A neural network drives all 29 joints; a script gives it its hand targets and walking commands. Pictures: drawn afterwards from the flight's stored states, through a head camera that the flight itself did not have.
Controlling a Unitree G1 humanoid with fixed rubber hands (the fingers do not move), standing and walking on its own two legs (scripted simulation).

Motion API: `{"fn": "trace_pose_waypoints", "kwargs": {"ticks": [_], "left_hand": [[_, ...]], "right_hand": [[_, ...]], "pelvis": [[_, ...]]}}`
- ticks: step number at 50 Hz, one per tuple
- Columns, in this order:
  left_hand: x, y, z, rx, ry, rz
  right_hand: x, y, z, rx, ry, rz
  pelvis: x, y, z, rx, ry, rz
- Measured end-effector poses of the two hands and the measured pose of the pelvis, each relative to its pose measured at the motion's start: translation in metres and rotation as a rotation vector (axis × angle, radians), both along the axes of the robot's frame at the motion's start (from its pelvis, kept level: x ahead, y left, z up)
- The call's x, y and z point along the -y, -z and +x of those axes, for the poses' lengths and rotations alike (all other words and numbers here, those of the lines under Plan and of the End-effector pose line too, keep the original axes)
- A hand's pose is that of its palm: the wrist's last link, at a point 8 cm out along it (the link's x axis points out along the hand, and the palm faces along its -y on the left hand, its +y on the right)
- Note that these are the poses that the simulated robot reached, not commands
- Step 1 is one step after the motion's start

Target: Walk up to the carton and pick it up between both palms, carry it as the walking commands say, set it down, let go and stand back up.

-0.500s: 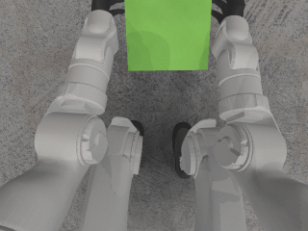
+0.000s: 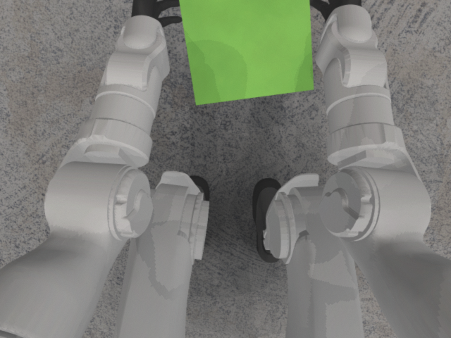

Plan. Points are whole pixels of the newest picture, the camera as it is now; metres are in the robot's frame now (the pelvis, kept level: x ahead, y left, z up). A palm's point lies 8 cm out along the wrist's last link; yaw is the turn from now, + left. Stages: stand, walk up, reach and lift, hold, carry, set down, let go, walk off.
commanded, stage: set down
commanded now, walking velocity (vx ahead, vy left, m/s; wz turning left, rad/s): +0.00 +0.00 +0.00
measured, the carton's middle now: (245, 4) +0.58 -0.01 -0.26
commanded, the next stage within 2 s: none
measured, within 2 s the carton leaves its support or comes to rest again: rests again in 1.70 s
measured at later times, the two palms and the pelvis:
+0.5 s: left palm (155, 17) +0.53 +0.12 -0.19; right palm (347, 6) +0.55 -0.14 -0.16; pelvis +0.00 +0.00 -0.01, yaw +0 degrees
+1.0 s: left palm (156, 15) +0.53 +0.12 -0.19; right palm (348, 5) +0.55 -0.14 -0.17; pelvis +0.00 +0.00 -0.01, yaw +0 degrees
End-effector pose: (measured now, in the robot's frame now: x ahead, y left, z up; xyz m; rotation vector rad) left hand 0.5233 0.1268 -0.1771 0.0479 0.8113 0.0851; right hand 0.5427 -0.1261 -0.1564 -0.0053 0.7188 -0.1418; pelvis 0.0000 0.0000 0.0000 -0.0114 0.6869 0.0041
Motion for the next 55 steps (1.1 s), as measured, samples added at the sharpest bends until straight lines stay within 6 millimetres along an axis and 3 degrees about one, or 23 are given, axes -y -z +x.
{"fn": "trace_pose_waypoints", "kwargs": {"ticks": [35, 55], "left_hand": [[0.009, 0.013, 0.01, 0.006, 0.057, -0.017], [0.006, 0.015, 0.011, 0.009, 0.065, -0.017]], "right_hand": [[0.015, 0.012, 0.007, 0.01, -0.031, 0.006], [0.014, 0.013, 0.008, 0.018, -0.045, 0.017]], "pelvis": [[0.004, 0.008, 0.001, 0.019, 0.012, 0.011], [0.003, 0.012, 0.002, 0.032, 0.012, 0.012]]}}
